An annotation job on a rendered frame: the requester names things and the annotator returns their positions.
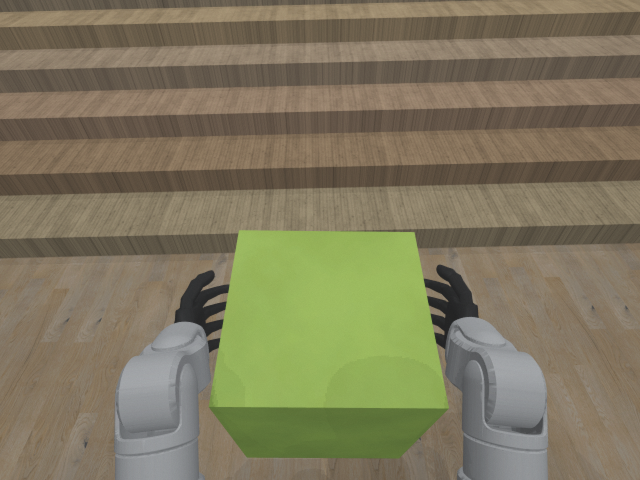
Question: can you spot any right robot forearm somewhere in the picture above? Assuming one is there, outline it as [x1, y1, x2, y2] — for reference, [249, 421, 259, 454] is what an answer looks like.
[445, 317, 548, 480]

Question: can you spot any carton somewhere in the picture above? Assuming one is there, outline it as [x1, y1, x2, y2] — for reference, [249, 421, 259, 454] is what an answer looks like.
[209, 230, 449, 458]

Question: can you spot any robot right hand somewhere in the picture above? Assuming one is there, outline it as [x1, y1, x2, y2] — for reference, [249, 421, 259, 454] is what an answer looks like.
[424, 265, 479, 349]

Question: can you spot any robot left hand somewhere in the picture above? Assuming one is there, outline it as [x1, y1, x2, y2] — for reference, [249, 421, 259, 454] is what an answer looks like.
[174, 270, 230, 353]

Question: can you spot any left robot forearm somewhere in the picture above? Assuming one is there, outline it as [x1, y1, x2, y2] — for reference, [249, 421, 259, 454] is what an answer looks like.
[114, 322, 211, 480]

